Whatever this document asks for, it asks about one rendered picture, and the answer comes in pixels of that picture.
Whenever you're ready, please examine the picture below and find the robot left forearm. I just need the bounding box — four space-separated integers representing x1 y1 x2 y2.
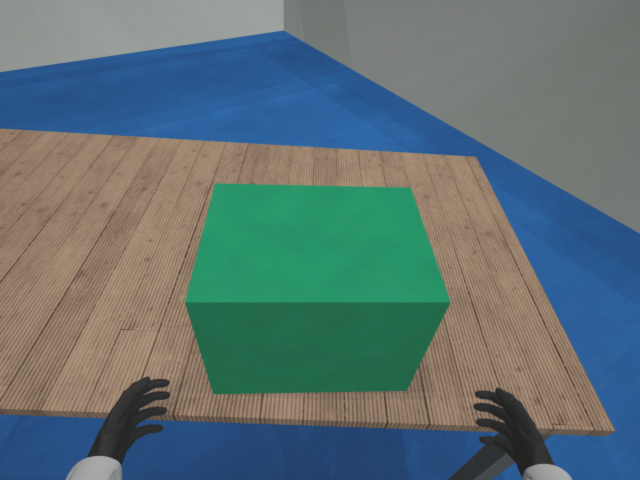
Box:
66 456 122 480

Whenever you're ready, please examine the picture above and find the robot left hand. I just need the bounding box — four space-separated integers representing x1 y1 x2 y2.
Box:
87 377 170 465

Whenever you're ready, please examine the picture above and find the carton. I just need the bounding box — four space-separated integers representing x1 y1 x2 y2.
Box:
185 183 451 394

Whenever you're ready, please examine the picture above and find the robot right hand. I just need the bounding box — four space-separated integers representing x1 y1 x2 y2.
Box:
474 388 555 478

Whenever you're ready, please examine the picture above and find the table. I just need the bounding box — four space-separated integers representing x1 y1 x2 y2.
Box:
0 129 615 480

